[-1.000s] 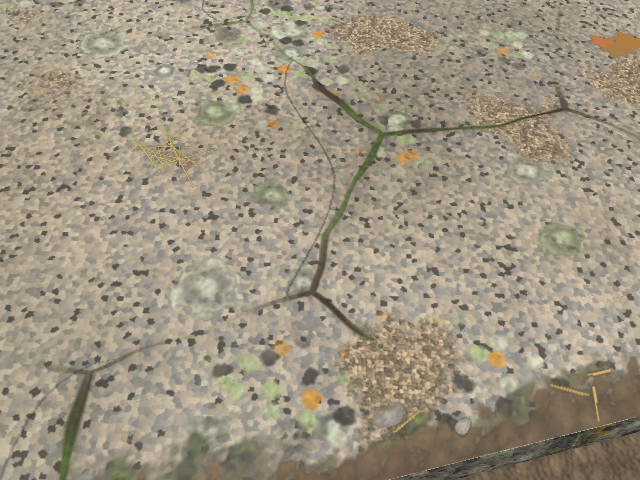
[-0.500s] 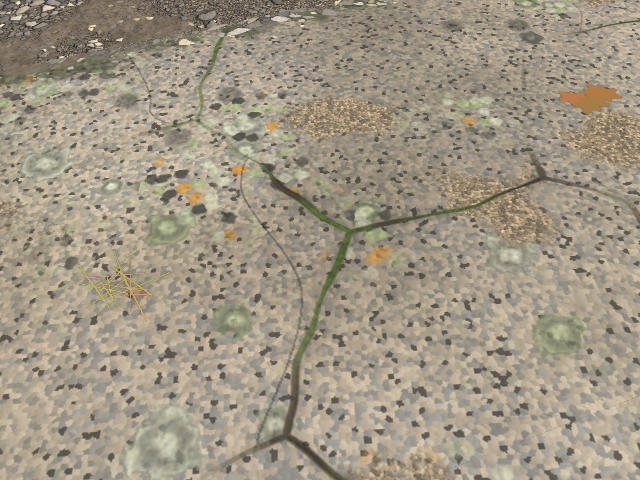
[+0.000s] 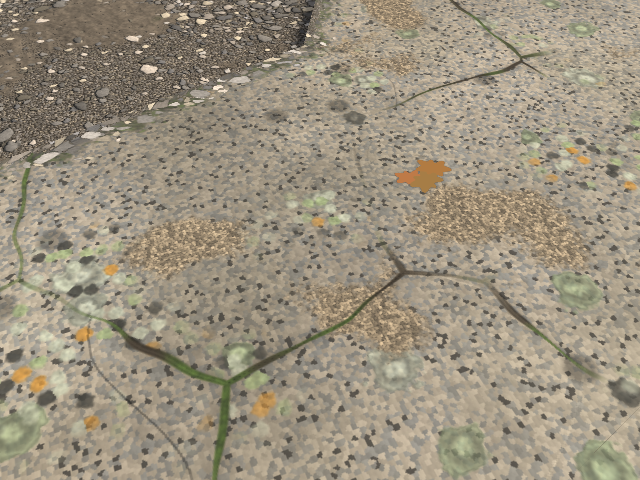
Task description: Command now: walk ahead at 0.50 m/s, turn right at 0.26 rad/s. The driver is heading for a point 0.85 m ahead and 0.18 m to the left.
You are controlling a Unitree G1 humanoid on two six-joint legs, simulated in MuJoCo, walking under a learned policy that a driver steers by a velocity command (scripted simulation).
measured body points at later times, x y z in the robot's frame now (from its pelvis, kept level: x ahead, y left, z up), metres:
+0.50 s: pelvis +0.21 -0.04 +0.02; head +0.25 -0.03 +0.47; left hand +0.32 +0.25 -0.08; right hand +0.36 -0.30 -0.10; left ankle +0.19 +0.11 -0.64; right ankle +0.29 -0.13 -0.72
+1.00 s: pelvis +0.24 +0.01 +0.02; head +0.26 +0.05 +0.47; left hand +0.27 +0.33 -0.09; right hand +0.51 -0.16 -0.06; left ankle +0.24 +0.11 -0.72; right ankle +0.33 -0.12 -0.66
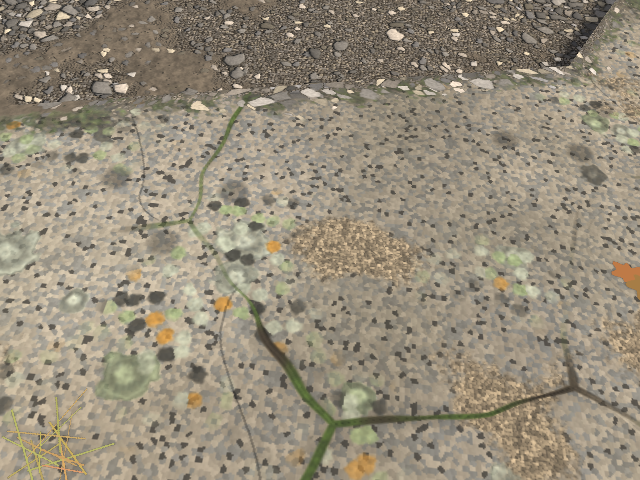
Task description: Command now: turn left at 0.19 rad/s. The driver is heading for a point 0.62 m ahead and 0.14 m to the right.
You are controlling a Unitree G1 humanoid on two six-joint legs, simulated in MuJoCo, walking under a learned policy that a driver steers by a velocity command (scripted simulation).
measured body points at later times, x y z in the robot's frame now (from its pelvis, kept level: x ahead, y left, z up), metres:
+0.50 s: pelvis +0.00 -0.02 -0.01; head +0.02 -0.02 +0.44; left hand +0.22 +0.22 -0.10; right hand +0.08 -0.32 -0.10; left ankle +0.04 +0.09 -0.74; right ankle -0.04 -0.13 -0.68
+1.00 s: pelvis +0.06 -0.10 +0.01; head +0.06 -0.13 +0.46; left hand +0.18 +0.14 -0.10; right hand +0.12 -0.40 -0.11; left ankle +0.27 +0.02 -0.65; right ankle -0.06 -0.14 -0.74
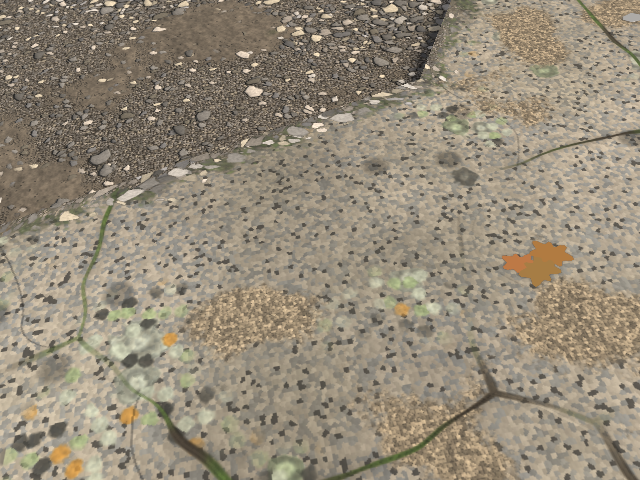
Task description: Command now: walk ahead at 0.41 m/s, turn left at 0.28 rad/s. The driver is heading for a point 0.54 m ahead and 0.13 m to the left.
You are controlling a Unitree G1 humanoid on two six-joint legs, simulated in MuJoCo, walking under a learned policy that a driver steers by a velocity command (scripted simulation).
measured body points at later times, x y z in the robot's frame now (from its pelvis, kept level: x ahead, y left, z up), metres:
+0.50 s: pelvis +0.29 +0.06 +0.00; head +0.32 +0.07 +0.45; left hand +0.41 +0.36 -0.08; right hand +0.45 -0.19 -0.11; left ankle +0.26 +0.13 -0.75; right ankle +0.45 -0.09 -0.68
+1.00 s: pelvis +0.50 +0.06 -0.02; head +0.52 +0.06 +0.43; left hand +0.52 +0.33 -0.13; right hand +0.73 -0.12 -0.13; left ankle +0.47 +0.20 -0.75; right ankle +0.59 -0.02 -0.75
